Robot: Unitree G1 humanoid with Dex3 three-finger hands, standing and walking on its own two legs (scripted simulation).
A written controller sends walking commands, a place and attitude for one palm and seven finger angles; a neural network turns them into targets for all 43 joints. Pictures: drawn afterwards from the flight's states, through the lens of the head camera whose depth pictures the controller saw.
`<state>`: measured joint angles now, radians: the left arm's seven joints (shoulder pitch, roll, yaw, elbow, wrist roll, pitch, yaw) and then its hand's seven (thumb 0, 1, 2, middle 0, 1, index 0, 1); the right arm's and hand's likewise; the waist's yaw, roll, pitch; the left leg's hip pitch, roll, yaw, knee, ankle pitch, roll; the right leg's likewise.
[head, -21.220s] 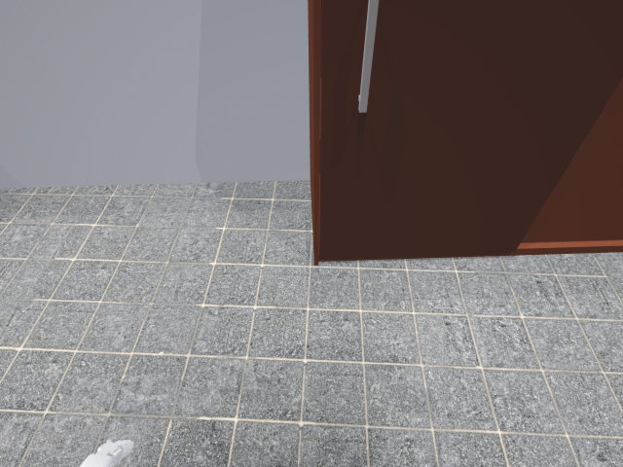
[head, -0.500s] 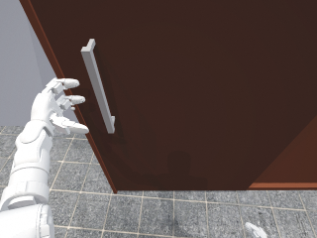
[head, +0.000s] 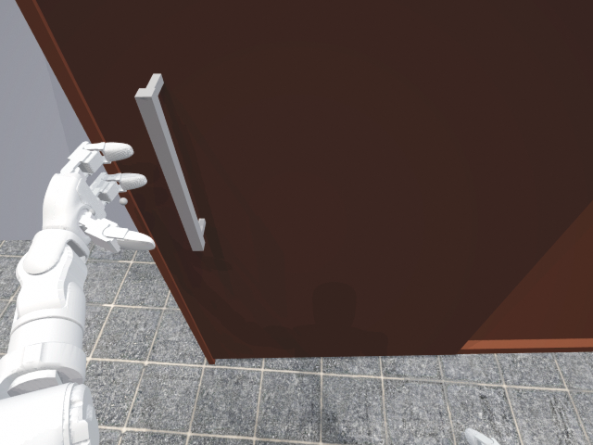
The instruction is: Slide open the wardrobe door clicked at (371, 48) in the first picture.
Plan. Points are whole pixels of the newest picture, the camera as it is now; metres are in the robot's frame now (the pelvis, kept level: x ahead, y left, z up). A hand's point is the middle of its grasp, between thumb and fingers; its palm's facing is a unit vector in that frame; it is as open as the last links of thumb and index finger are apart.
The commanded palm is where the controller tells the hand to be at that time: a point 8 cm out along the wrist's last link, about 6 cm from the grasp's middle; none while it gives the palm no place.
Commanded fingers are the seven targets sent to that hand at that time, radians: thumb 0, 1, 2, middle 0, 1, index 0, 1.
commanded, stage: move the hooked fingers beside the handle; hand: left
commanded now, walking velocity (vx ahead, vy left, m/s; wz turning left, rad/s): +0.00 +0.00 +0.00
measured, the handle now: (180, 176) +0.46 +0.19 +0.12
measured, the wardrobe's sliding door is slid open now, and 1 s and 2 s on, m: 0.00 0.00 0.00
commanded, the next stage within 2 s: feel for the door with the fingertips in 1.10 s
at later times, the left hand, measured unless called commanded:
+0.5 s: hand (129, 197) +0.40 +0.24 +0.13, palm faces +0.06 -1.00 -0.01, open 14.0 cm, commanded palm +0.37 +0.29 +0.13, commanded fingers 0.00 -0.50 0.30 -0.30 -1.20 -0.30 -1.20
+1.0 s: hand (136, 196) +0.41 +0.23 +0.13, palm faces +0.06 -1.00 -0.01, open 14.0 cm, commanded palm +0.37 +0.28 +0.13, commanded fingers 0.00 -0.50 0.30 -0.30 -1.20 -0.30 -1.20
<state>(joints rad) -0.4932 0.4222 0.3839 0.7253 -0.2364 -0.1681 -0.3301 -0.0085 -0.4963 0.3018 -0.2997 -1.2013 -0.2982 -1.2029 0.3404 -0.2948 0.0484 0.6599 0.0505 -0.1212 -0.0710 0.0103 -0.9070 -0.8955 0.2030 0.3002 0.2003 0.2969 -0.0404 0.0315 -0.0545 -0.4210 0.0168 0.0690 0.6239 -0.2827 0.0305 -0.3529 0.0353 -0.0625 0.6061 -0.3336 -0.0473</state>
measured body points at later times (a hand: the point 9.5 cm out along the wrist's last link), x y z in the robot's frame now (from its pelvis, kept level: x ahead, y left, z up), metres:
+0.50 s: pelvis +0.00 +0.01 +0.00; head +0.02 +0.00 +0.45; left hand +0.39 +0.29 +0.14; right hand +0.10 -0.24 -0.11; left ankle +0.02 +0.10 -0.73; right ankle -0.01 -0.09 -0.73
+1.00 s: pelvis +0.00 +0.01 +0.00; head +0.02 +0.00 +0.45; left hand +0.40 +0.28 +0.13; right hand +0.11 -0.24 -0.10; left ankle +0.02 +0.10 -0.73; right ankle -0.01 -0.09 -0.73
